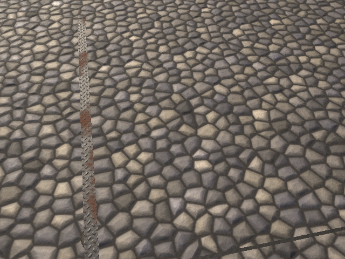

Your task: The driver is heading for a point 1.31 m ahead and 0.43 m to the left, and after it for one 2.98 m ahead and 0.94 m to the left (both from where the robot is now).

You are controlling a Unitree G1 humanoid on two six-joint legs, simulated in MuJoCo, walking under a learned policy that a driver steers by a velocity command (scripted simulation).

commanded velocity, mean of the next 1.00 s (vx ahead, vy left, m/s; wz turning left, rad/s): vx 0.50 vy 0.00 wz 0.53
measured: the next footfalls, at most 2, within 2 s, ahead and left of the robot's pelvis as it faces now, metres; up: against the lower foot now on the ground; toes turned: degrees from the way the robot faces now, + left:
right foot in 0.24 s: +0.30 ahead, -0.15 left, +0.00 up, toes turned +11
left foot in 0.78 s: +0.48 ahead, +0.20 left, +0.00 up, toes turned +31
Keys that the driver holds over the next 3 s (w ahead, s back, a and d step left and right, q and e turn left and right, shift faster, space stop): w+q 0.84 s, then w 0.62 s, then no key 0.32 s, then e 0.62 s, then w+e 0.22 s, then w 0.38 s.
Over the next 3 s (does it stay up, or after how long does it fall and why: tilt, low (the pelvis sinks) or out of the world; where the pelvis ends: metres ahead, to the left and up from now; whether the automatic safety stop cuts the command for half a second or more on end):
stays up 1.00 0.34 0.00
